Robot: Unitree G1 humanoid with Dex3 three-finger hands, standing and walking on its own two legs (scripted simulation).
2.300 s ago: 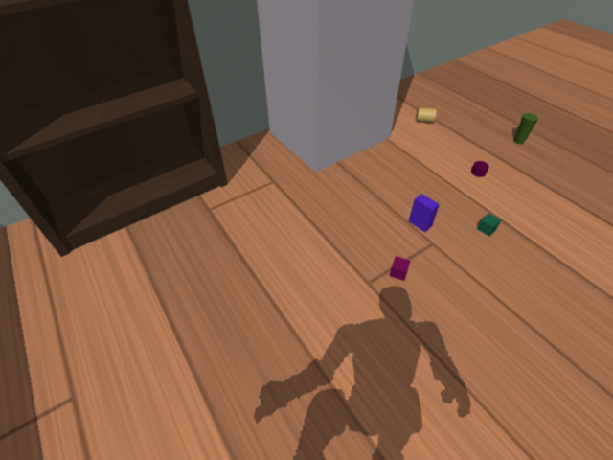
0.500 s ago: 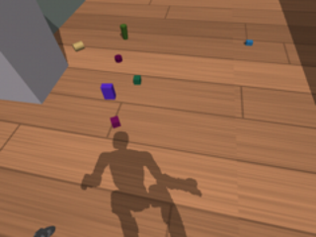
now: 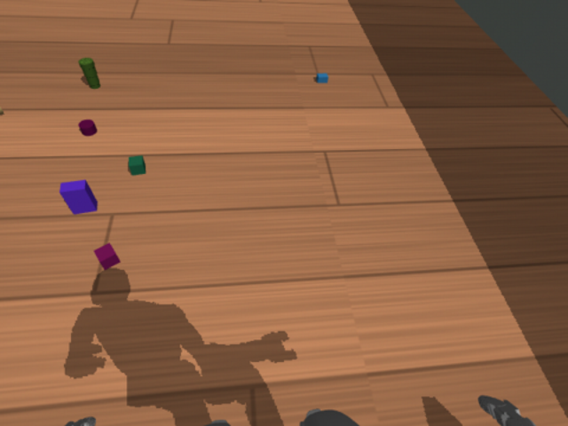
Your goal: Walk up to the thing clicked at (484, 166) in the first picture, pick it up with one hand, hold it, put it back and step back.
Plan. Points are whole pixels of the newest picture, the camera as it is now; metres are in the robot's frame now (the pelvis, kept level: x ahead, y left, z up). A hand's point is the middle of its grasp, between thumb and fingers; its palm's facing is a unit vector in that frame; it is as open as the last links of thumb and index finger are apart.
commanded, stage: walk up
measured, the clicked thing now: (87, 127) +1.53 +0.90 -0.73
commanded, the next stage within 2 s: stand in 1.80 s
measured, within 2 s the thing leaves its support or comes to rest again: neither
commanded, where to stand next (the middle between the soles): +0.05 -0.02 m, yaw -23 degrees
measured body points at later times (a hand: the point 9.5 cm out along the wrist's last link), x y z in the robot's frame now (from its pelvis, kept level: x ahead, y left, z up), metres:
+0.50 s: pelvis -0.01 -0.03 +0.00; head +0.02 -0.06 +0.44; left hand +0.13 +0.28 -0.09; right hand +0.00 -0.36 -0.12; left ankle +0.04 +0.11 -0.68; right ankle -0.03 -0.15 -0.72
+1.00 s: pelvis -0.02 -0.02 -0.01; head +0.00 -0.02 +0.44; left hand +0.19 +0.23 -0.11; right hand -0.07 -0.34 -0.12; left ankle +0.04 +0.10 -0.71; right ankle -0.04 -0.14 -0.72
